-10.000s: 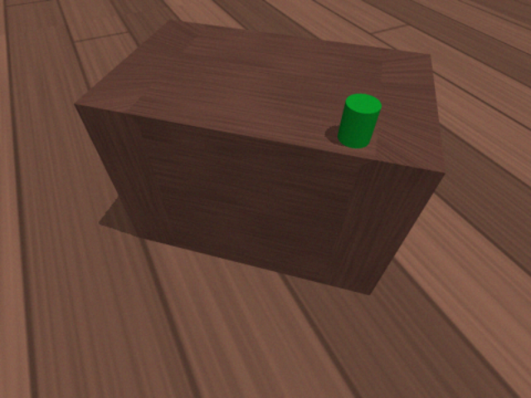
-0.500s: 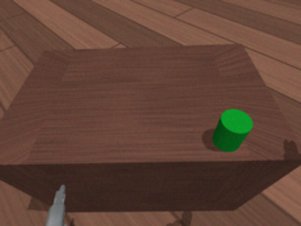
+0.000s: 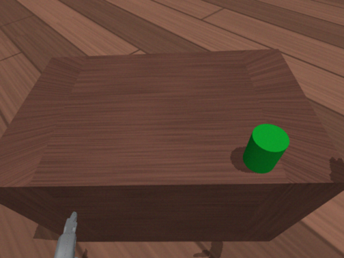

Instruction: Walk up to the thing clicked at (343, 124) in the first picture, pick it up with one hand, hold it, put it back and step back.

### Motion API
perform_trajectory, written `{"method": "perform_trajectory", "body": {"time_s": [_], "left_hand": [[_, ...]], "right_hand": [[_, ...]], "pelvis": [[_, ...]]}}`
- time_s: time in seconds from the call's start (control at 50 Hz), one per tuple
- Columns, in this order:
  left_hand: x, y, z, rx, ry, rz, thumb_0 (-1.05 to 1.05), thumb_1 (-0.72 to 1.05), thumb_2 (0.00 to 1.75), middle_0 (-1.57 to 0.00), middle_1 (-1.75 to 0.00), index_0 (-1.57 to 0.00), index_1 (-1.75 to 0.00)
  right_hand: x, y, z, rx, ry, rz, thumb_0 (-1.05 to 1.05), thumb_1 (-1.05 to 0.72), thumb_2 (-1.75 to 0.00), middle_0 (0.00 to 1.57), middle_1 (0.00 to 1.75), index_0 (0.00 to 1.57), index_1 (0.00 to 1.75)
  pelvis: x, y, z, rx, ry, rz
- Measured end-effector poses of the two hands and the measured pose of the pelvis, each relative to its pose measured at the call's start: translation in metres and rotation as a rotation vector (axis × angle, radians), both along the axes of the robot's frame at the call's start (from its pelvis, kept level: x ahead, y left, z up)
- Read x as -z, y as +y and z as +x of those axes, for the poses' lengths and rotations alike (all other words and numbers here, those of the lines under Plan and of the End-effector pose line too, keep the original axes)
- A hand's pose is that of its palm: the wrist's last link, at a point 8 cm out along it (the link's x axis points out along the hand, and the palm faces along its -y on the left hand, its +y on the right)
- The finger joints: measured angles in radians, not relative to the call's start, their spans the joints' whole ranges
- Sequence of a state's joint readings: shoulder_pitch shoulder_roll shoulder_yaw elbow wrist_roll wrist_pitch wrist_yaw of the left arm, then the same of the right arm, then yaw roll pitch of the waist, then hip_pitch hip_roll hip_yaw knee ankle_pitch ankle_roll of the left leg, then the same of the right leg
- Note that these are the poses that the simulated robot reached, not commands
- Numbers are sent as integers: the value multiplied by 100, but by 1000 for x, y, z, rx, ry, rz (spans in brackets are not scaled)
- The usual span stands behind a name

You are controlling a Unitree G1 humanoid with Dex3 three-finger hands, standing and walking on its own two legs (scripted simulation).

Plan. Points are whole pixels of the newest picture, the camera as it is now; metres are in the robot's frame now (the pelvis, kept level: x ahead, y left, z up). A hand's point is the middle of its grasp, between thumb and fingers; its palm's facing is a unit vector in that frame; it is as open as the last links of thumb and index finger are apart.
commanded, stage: go down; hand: right
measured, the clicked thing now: (264, 149) +0.40 -0.22 +0.00
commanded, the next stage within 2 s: approach in 0.74 s
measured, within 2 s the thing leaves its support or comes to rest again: neither
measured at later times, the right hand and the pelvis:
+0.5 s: hand out of the picture +0.31 -0.42 +0.13, palm faces +0.27 +0.96 +0.00, open 17.6 cm; pelvis -0.01 +0.00 +0.00, yaw +0 degrees
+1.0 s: hand out of the picture +0.31 -0.41 +0.13, palm faces +0.26 +0.97 +0.00, open 17.6 cm; pelvis +0.00 +0.00 +0.00, yaw +0 degrees
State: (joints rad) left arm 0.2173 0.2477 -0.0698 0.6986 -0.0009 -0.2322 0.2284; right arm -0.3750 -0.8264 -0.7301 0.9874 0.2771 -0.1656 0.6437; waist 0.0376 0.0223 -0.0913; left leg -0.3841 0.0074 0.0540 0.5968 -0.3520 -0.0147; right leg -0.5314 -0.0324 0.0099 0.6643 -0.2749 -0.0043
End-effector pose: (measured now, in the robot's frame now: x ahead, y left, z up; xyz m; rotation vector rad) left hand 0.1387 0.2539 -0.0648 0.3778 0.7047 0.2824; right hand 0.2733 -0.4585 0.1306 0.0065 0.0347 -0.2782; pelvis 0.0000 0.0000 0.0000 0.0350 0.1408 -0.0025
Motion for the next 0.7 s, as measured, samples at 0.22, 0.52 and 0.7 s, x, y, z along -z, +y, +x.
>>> {"method": "perform_trajectory", "body": {"time_s": [0.22,0.52,0.7], "left_hand": [[1,-6,-5,12,5,-2,-1,-55,7,-6,-6,-6,-6],[-1,-8,-7,11,-15,-5,-1,-54,6,-6,-5,-6,-5],[1,-6,-6,15,-9,-1,-1,-54,6,-6,-5,-6,-5]], "right_hand": [[5,-3,-3,-2,1,5,-2,57,-8,3,6,4,6],[-3,-4,-3,1,-6,-4,-2,57,-8,3,7,4,6],[-4,-3,-2,-5,-3,-8,-2,58,-8,3,7,4,6]], "pelvis": [[1,-3,-4,0,2,4],[1,-3,-6,0,-3,5],[1,-2,-5,0,1,4]]}}
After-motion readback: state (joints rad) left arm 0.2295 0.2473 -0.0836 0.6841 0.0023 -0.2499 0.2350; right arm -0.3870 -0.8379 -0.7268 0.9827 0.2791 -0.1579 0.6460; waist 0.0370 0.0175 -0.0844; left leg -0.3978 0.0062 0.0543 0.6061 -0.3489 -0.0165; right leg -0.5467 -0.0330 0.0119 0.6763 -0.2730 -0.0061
